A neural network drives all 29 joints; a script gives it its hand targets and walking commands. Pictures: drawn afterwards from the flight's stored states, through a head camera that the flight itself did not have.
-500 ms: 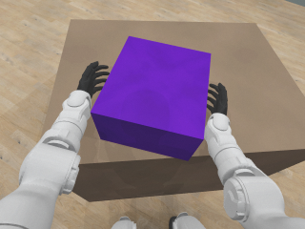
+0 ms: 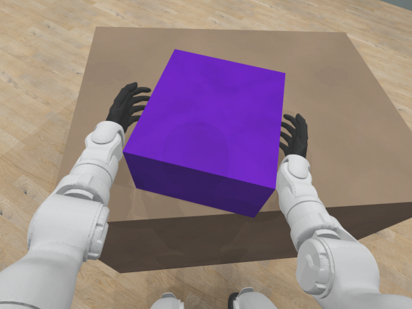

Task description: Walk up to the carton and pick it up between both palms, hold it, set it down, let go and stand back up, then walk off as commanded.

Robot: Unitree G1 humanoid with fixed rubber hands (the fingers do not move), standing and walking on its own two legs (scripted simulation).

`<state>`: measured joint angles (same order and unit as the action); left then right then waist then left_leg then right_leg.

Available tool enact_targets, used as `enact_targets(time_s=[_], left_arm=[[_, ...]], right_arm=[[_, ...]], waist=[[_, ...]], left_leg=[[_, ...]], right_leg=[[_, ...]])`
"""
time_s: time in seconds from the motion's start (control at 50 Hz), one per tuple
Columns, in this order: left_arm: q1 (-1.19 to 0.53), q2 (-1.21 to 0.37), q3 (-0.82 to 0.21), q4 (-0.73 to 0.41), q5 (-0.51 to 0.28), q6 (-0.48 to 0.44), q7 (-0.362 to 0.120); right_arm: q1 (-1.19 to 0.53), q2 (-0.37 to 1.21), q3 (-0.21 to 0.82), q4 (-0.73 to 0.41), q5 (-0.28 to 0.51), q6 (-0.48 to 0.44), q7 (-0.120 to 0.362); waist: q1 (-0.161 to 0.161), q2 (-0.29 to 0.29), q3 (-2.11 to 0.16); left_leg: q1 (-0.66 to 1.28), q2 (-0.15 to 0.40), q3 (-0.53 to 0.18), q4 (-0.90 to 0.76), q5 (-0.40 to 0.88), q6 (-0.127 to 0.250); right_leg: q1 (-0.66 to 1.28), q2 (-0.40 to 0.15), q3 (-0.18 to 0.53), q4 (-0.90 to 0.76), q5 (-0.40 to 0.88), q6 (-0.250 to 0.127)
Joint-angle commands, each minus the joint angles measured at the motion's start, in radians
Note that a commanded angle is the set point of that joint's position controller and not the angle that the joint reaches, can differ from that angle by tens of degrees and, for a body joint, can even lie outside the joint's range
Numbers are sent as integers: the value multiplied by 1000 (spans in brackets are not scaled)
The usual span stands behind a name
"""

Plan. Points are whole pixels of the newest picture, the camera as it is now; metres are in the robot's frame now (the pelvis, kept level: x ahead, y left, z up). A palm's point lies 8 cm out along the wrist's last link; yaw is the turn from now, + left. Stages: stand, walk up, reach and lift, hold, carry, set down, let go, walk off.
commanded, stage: reach and lift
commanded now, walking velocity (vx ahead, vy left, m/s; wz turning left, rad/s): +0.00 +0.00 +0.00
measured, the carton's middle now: (212, 129) +0.47 -0.02 +0.02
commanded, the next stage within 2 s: none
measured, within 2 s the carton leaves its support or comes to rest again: leaves its support in 0.32 s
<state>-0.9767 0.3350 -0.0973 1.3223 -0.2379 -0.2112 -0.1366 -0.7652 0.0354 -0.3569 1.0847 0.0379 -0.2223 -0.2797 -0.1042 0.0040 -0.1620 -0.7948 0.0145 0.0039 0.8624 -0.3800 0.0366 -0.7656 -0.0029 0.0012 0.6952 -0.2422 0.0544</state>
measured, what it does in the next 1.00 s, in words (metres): shifts its weight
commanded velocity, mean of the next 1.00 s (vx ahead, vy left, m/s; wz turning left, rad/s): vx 0.00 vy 0.00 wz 0.00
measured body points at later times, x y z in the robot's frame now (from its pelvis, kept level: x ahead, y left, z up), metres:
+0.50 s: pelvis +0.01 +0.03 +0.01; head +0.08 +0.08 +0.45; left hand +0.48 +0.17 +0.07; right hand +0.40 -0.17 +0.05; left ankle +0.01 +0.08 -0.70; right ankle +0.05 -0.17 -0.70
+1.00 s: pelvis +0.01 +0.06 +0.02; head +0.04 +0.11 +0.46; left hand +0.47 +0.18 +0.12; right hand +0.39 -0.17 +0.10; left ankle +0.01 +0.08 -0.70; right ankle +0.05 -0.17 -0.70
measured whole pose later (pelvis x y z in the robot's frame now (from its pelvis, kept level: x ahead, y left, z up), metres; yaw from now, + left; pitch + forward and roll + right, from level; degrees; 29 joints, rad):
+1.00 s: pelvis +0.01 +0.06 +0.02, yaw -1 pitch +15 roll -8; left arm -1.00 0.20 -0.17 1.42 -0.14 -0.35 -0.01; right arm -0.68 -0.06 -0.39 1.09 -0.05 -0.29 -0.19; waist -0.10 0.05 -0.24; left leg -0.69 0.00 0.00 0.78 -0.37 0.04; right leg -0.56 -0.01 0.00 0.42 -0.12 0.06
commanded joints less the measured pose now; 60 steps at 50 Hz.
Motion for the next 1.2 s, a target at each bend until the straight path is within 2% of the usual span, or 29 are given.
enact_targets(time_s=[0.0, 0.04, 0.08, 0.12, 0.2, 0.36, 0.5, 0.64, 0.7, 0.76, 0.84, 0.98, 1.06, 1.18], left_arm=[[-646, -204, 68, -111, 149, -111, -40], [-663, -318, 79, -90, 190, -122, -65], [-699, -500, 65, -63, 230, -144, -104], [-726, -586, 39, -44, 234, -167, -111], [-764, -658, -24, -77, 203, -209, -93], [-776, -717, -107, -88, 168, -230, -63], [-737, -806, -188, -173, 134, -240, -25], [-689, -866, -230, -260, 137, -234, 16], [-674, -879, -239, -295, 146, -234, 34], [-662, -879, -230, -305, 161, -231, 45], [-666, -858, -199, -287, 188, -227, 46], [-666, -809, -127, -176, 212, -213, 25], [-665, -814, -135, -173, 188, -204, 21], [-660, -896, -234, -301, 110, -202, 47]], right_arm=[[-587, 292, 48, -254, -257, -84, 53], [-614, 403, 68, -250, -297, -95, 86], [-659, 570, 123, -249, -335, -108, 137], [-699, 618, 152, -234, -325, -121, 166], [-733, 616, 195, -233, -283, -146, 195], [-741, 567, 255, -230, -241, -163, 230], [-727, 526, 333, -269, -176, -174, 251], [-733, 466, 388, -299, -106, -190, 266], [-734, 445, 401, -302, -84, -202, 271], [-741, 424, 400, -295, -77, -210, 277], [-754, 397, 382, -263, -90, -217, 284], [-762, 371, 347, -206, -140, -194, 300], [-763, 386, 376, -246, -128, -165, 312], [-766, 448, 494, -382, -57, -132, 325]], waist=[[-93, 107, -757], [-87, 114, -755], [-80, 127, -756], [-75, 156, -794], [-71, 205, -876], [-65, 248, -872], [-63, 287, -943], [-58, 304, -933], [-56, 297, -921], [-50, 282, -894], [-37, 257, -837], [-7, 200, -703], [16, 187, -692], [37, 196, -806]], left_leg=[[296, -14, 18, -157, 330, -75], [294, -12, 20, -168, 327, -76], [307, -8, 16, -177, 339, -80], [346, -1, 1, -171, 390, -93], [463, 9, -23, -157, 534, -121], [632, 27, -62, -176, 680, -155], [782, 50, -95, -163, 936, -200], [887, 78, -131, -187, 1150, -240], [904, 90, -144, -206, 1201, -249], [898, 95, -149, -226, 1202, -249], [869, 94, -142, -256, 1142, -239], [778, 74, -108, -316, 890, -192], [745, 57, -86, -337, 774, -173], [770, 42, -81, -326, 787, -177]], right_leg=[[469, 4, -66, -76, 262, -61], [493, 2, -64, -84, 267, -63], [507, 4, -62, -94, 275, -67], [496, 12, -58, -96, 289, -69], [455, 31, -65, -116, 312, -71], [367, 54, -91, -169, 291, -74], [315, 70, -105, -198, 349, -69], [318, 80, -108, -235, 380, -57], [325, 80, -101, -248, 377, -51], [340, 78, -93, -258, 368, -46], [364, 74, -85, -266, 349, -44], [392, 73, -81, -283, 287, -53], [402, 71, -82, -286, 270, -62], [390, 74, -72, -282, 281, -69]])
